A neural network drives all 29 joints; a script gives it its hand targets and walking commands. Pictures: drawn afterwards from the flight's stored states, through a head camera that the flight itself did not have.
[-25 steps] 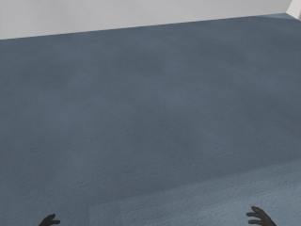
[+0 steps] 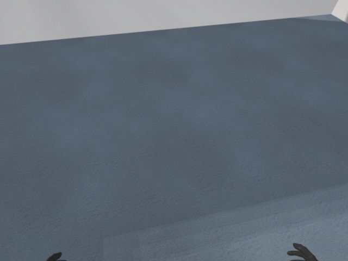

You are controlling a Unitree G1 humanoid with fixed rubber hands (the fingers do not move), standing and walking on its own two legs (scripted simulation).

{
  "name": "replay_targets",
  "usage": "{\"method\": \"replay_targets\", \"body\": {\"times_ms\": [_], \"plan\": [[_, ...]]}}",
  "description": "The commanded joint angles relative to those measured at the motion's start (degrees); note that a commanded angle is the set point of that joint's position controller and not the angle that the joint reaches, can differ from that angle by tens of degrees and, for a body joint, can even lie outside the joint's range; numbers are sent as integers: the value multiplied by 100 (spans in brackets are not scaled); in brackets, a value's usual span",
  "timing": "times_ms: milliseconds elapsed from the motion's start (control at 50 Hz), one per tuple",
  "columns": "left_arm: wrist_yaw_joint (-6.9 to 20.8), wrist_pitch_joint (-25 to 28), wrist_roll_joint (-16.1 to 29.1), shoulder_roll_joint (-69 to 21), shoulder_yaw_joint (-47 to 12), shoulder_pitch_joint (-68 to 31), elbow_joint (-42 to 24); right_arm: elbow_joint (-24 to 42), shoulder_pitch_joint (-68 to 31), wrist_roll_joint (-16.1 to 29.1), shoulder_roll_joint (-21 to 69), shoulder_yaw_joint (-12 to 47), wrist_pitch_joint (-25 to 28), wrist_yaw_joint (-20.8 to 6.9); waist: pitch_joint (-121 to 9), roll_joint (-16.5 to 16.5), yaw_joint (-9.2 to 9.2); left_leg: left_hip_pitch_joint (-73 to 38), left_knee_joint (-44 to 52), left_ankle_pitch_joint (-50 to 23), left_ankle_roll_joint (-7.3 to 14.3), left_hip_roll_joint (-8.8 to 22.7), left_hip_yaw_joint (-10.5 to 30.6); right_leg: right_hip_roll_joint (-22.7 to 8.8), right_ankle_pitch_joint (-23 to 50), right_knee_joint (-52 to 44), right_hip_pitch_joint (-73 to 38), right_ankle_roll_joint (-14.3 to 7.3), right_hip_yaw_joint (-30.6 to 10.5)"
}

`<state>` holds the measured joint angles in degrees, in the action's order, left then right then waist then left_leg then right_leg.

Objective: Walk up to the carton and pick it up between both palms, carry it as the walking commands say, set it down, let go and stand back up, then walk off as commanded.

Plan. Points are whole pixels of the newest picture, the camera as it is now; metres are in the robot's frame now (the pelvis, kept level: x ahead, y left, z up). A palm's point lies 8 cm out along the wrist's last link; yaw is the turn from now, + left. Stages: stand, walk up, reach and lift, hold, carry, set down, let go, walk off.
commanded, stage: walk up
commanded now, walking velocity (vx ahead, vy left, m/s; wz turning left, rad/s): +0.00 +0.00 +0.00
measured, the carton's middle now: out of the picture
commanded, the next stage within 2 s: none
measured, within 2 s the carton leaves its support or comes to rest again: neither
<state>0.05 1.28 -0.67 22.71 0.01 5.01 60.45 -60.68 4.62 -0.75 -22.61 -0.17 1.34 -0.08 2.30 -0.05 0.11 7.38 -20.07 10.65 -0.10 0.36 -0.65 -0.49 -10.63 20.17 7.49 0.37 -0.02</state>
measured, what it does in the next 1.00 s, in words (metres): steps on the spot, turning left: right foot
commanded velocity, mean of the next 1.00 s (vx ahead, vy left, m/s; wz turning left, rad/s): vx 0.01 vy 0.00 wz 0.49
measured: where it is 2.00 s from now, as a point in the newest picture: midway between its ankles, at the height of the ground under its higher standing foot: outside the picture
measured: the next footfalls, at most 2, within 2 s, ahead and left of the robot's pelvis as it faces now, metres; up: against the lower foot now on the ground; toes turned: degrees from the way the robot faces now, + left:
right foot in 1.00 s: +0.02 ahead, -0.07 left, +0.00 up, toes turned +27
left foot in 1.40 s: -0.18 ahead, +0.15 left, +0.00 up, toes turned +45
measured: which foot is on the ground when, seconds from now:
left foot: down 0.00-0.98, up 1.00-1.00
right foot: down 0.00-0.38, up 0.40-0.98, down 1.00-1.00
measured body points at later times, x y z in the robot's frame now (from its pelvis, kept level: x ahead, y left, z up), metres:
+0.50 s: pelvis -0.04 +0.07 -0.02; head +0.01 +0.11 +0.42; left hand +0.00 +0.36 -0.18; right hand +0.11 -0.19 -0.14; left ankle +0.00 +0.15 -0.75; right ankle +0.00 -0.11 -0.68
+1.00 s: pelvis -0.07 +0.03 -0.02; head -0.02 +0.05 +0.43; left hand -0.08 +0.35 -0.13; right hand +0.16 -0.18 -0.14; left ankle +0.00 +0.15 -0.74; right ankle -0.02 -0.09 -0.75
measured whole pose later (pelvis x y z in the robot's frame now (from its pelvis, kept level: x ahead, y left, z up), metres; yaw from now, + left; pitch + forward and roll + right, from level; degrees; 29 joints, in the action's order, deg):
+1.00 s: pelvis -0.07 +0.03 -0.02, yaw +27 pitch +1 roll +0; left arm -0.8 -2.4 -0.8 18.3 1.5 4.9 48.8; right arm -47.7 8.7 -0.8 -19.0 -3.3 -4.1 -1.1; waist 6.0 0.5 0.0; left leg 23.2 -26.2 5.5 0.8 -8.7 9.4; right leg -1.1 -19.1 29.4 13.4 1.1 0.4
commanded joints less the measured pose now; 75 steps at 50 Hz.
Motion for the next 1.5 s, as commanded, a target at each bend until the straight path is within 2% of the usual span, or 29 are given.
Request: {"method": "replay_targets", "body": {"times_ms": [0,60,80,100,140,160,200,240,320,360,380,400,420,480,540,860,940,960,980,1000,1020,1060,1140,1300,1360,1380,1400,1420,1480], "plan": [[-26,50,2,991,175,-216,-237,238,-227,3,-992,-174,50,26,-324,9,-1,-48,341,-554,175,683,562,-666,537,-340,-2,-194,-539],[-28,47,3,991,177,-217,-234,233,-225,3,-994,-176,47,28,-330,8,-2,-63,345,-592,173,686,559,-670,572,-344,-18,-192,-535],[-13,-97,-38,401,232,-326,-365,75,386,-151,-217,-163,-207,-24,-202,-345,271,867,-271,1029,151,302,704,-711,-687,325,-480,127,93],[-84,-190,-24,737,227,-55,-363,554,100,-115,-500,-394,-239,-43,271,27,332,1180,-727,-1306,61,330,561,-963,710,577,-306,-60,-238],[-147,-323,12,886,275,255,-415,881,139,-50,-500,-432,-267,-38,-258,-439,404,1323,-1600,-2101,10,259,401,-1397,1637,512,-484,-201,-595],[-173,-342,31,900,284,217,-471,903,204,-42,-426,-448,-277,-7,-423,-704,427,1542,-2066,-1234,-36,238,336,-1786,2096,382,-606,-343,-812],[-169,-354,-54,865,310,-175,-616,1135,325,-75,-193,-449,-406,-10,-238,-1297,299,1910,-3396,2464,-142,88,184,-2508,2287,-152,-144,-869,-1145],[-153,-348,-119,720,307,-432,-642,1071,402,-63,-141,-463,-459,-78,-44,-881,79,1602,-3160,2170,-229,286,14,-2161,1952,-44,214,-628,-433],[-97,-328,-162,625,412,-232,-522,1070,471,7,-81,-380,-423,-175,-231,-1003,-12,906,-1948,1276,-272,240,-335,-1927,1387,375,184,-355,142],[-47,-349,-224,250,343,-190,-612,870,1088,25,-459,-468,-305,-162,-207,190,-304,-189,-893,-3,34,603,578,-1367,200,2140,1235,28,645],[-20,-372,-239,-71,218,-305,-911,934,1286,-31,-1111,-609,-255,-119,34,2093,-380,-551,-38,-1880,503,2058,3083,-377,-2561,3736,2955,419,734],[-110,-452,-213,82,279,-616,-983,959,1476,13,-1188,-711,-240,-62,-7,1736,-360,-249,121,-2352,786,2185,3444,-447,-2729,4585,3057,404,-101],[-128,-449,-159,98,287,-523,-926,1032,1135,6,-920,-652,-251,-25,-142,1175,-209,21,91,-1919,656,1831,2865,-578,-2178,4729,2813,342,-399],[-53,-404,-147,100,307,-100,-743,1327,307,-7,-451,-506,-314,-1,-402,814,37,169,119,-767,417,1158,1909,-575,-1063,4796,2331,327,-195],[-30,-438,-148,112,363,-165,-750,1319,545,-3,-385,-473,-296,-32,-486,610,-29,31,136,-621,401,1071,1939,-521,-791,4680,2319,348,-207],[-46,-391,-27,106,291,-135,-1365,1459,672,-50,-587,-517,-474,-76,-428,811,-234,260,512,220,606,866,2927,-113,-1356,2686,1697,301,-153],[-102,-362,7,120,288,578,-1258,1623,185,-19,-593,-518,-512,-104,-544,952,211,1382,654,575,52,380,2318,144,-1036,956,-129,97,210],[-146,-344,-10,283,337,960,-1133,1685,116,19,-453,-476,-504,-100,-563,670,457,2067,367,1374,-288,12,1884,-85,-586,-3,-1096,6,164],[-168,-343,-25,720,449,1027,-1107,1678,353,36,-83,-421,-464,-78,-551,-613,540,2801,-972,2666,-377,-533,1406,-1211,-992,-580,-1462,-182,-930],[-164,-317,-53,1186,485,622,-1358,1720,460,-78,217,-420,-435,-69,-418,-1708,461,3230,-3335,2245,-392,-857,590,-2795,-1740,-1141,-518,-658,-2306],[-174,-307,-26,896,405,-19,-1500,1687,194,-163,95,-501,-431,-73,-163,-1232,275,3047,-4430,1929,-419,-250,468,-2804,-1516,-1239,403,-963,-2090],[-159,-227,-36,248,257,-449,-1496,1515,440,-120,-82,-584,-503,-163,-130,-436,4,2452,-5215,1014,-461,-144,536,-1824,-315,-654,735,-740,-738],[-113,-149,-51,267,330,263,-1163,1576,107,-72,69,-418,-548,-169,-124,-768,323,3059,-4651,1343,-696,66,137,-1701,1803,-37,-396,-673,-233],[-30,-234,-72,544,542,723,-1035,1396,-208,52,264,-99,-500,-193,-510,-1604,260,1433,-2194,1307,-609,72,-393,-1876,2588,365,-255,-561,320],[-4,-306,-45,318,515,774,-1053,1081,408,55,25,-141,-322,-172,-632,-853,-82,195,-511,393,-350,100,-334,-1554,1675,1601,262,-113,827],[20,-320,-79,-48,400,821,-1188,934,795,14,-414,-254,-241,-156,-515,451,-145,-538,-178,-1224,-124,1049,886,-1153,-24,2736,1420,237,967],[-6,-353,-99,-293,217,415,-1576,944,854,-9,-1057,-424,-228,-111,-295,2304,-203,-848,-71,-3190,490,2179,2787,-435,-2432,3593,3102,545,743],[-72,-413,-50,-211,246,114,-1596,870,1040,-5,-975,-443,-225,-64,-270,1898,-215,-654,-70,-3789,795,2237,2620,-496,-2537,4176,3067,561,180],[-35,-434,36,-41,277,284,-1378,1049,-20,-22,-425,-299,-337,38,-211,1200,71,-55,25,-1799,473,1258,1408,-546,-1228,4021,2453,527,-56]]}}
